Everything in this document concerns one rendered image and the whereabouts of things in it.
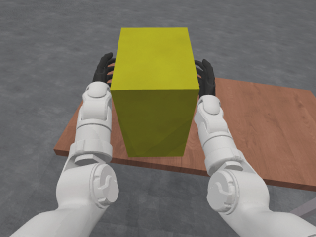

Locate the left robot forearm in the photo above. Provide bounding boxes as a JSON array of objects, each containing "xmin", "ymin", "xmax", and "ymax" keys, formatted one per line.
[{"xmin": 56, "ymin": 81, "xmax": 113, "ymax": 196}]

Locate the robot left upper arm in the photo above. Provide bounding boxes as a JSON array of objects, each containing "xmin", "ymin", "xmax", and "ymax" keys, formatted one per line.
[{"xmin": 10, "ymin": 162, "xmax": 119, "ymax": 237}]

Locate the carton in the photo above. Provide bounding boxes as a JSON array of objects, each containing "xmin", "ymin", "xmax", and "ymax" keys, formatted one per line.
[{"xmin": 110, "ymin": 27, "xmax": 200, "ymax": 157}]

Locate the robot right upper arm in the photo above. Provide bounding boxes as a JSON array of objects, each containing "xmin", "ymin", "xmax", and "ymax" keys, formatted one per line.
[{"xmin": 206, "ymin": 168, "xmax": 316, "ymax": 237}]

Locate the right robot forearm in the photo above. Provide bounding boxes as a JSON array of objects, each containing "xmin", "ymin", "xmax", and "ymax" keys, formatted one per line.
[{"xmin": 194, "ymin": 95, "xmax": 258, "ymax": 177}]

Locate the robot left hand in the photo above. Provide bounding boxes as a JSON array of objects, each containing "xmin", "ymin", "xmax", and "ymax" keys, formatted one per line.
[{"xmin": 92, "ymin": 52, "xmax": 116, "ymax": 87}]

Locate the robot right hand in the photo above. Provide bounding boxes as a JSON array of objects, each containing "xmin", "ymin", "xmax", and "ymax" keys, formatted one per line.
[{"xmin": 194, "ymin": 59, "xmax": 216, "ymax": 98}]

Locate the table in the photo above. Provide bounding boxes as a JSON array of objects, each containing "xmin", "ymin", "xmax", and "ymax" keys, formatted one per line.
[{"xmin": 53, "ymin": 63, "xmax": 316, "ymax": 219}]

